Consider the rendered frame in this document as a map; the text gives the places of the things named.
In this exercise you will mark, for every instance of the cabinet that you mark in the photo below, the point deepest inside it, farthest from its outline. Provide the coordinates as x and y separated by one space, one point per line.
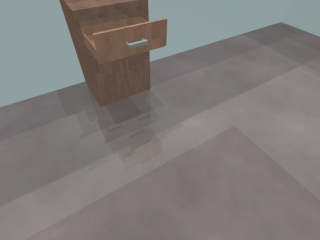
118 79

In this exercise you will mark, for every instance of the handle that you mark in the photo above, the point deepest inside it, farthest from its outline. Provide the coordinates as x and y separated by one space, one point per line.
137 44

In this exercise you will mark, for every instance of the drawer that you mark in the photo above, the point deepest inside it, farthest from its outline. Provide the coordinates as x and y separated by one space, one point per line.
107 41

